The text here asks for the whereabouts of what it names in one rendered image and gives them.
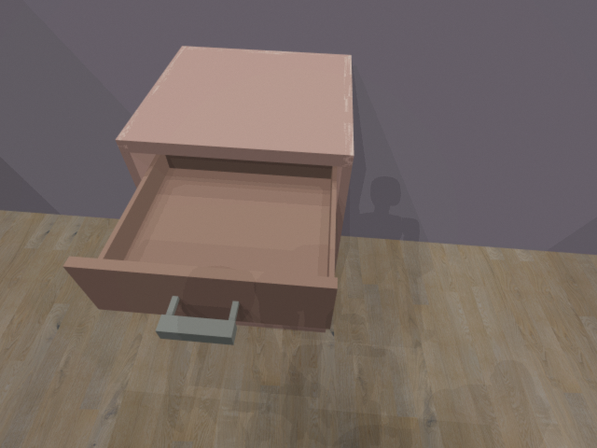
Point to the handle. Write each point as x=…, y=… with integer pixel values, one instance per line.
x=197, y=329

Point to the cabinet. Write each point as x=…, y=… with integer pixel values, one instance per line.
x=249, y=105

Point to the drawer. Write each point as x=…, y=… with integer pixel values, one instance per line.
x=213, y=231

